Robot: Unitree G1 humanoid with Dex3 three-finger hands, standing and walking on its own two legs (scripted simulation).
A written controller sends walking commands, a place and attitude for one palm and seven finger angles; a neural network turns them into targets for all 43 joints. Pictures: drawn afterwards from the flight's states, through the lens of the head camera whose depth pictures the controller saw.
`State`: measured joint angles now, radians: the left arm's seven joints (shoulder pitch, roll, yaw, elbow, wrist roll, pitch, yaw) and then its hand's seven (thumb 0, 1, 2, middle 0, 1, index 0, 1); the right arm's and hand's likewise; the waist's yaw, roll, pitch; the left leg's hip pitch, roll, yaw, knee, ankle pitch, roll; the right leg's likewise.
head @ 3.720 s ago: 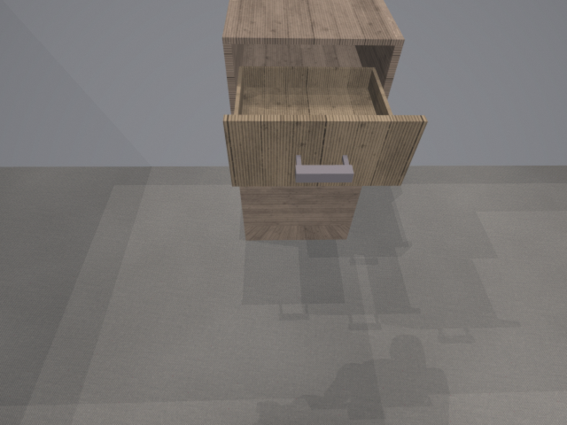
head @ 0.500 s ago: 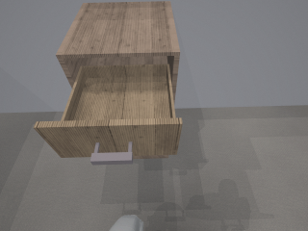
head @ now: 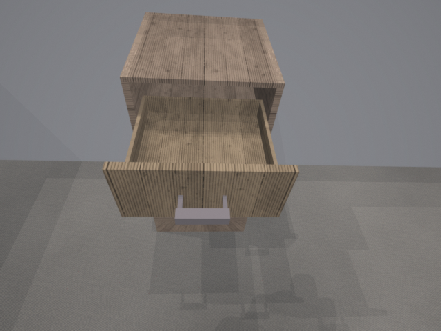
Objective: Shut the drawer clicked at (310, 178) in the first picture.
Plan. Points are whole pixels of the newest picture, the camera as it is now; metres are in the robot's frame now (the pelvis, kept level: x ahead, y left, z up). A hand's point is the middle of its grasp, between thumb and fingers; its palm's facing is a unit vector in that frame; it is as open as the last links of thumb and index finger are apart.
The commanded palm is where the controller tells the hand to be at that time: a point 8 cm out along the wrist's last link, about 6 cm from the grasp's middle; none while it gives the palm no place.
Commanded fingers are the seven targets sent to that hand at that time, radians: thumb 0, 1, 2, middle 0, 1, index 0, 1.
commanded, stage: come to a stop and stand still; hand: left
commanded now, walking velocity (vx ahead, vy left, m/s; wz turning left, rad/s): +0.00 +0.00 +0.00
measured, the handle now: (202, 207) +0.37 +0.07 -0.02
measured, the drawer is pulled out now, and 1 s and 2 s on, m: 0.30 0.30 0.30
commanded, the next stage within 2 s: look again from close up in 0.34 s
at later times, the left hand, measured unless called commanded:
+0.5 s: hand out of the picture -0.06 +0.14 -0.18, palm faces +0.00 -0.99 -0.16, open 7.4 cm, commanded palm none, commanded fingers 0.00 0.90 0.90 -0.20 -0.30 -0.20 -0.30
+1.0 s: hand out of the picture +0.00 +0.15 -0.18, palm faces +0.00 -0.98 -0.17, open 7.4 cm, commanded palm none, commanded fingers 0.00 0.90 0.90 -0.20 -0.30 -0.20 -0.30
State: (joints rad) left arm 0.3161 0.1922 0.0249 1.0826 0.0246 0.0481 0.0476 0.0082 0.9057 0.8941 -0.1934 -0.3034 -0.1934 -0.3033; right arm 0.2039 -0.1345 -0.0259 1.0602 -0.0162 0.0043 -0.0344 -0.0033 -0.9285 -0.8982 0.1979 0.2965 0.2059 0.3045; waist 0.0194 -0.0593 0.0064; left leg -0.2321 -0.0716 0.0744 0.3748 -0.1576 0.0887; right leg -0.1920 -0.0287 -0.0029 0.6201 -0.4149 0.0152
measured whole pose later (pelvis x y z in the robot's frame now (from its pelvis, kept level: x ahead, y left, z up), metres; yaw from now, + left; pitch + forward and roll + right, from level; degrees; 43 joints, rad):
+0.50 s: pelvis -0.02 -0.01 +0.00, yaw +0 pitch +0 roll -1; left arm 0.36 0.10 -0.02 1.12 0.03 -0.02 0.06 0.01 0.90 0.89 -0.20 -0.30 -0.20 -0.30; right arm 0.35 -0.11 0.00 1.15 -0.02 0.01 -0.01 0.01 -0.91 -0.90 0.19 0.30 0.20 0.30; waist -0.02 0.00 0.02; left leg -0.29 -0.03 0.06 0.45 -0.15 0.06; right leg -0.12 0.02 -0.02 0.42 -0.30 -0.01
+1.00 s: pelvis +0.00 -0.01 -0.01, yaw +0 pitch -1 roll +0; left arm 0.31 0.15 -0.03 1.05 0.01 -0.02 0.05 0.01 0.91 0.89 -0.19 -0.30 -0.19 -0.30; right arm 0.25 -0.16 0.02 1.07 -0.01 -0.02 -0.02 0.01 -0.92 -0.90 0.19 0.30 0.20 0.30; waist 0.00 -0.03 0.03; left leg -0.26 -0.04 0.07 0.48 -0.21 0.07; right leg -0.09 0.00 -0.01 0.46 -0.36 -0.01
